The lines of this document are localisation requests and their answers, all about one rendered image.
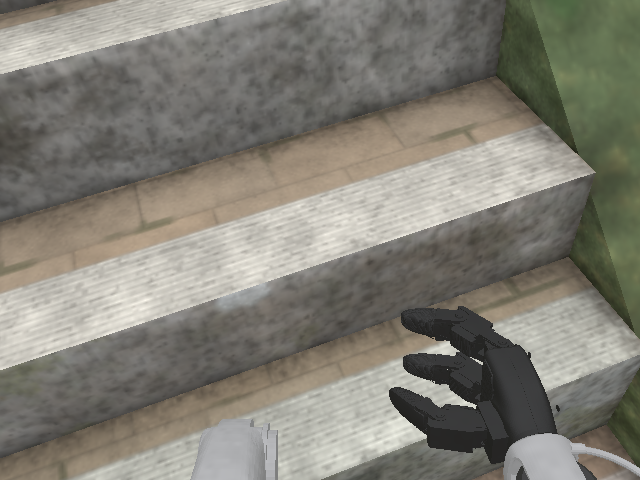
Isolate right robot hand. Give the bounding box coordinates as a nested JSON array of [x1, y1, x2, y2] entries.
[[389, 306, 560, 464]]

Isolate left robot shin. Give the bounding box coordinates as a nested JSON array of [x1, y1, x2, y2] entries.
[[197, 427, 215, 456]]

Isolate right robot forearm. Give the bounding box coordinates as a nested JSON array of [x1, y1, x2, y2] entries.
[[503, 433, 597, 480]]

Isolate robot left thigh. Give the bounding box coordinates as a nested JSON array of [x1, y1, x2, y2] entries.
[[190, 419, 278, 480]]

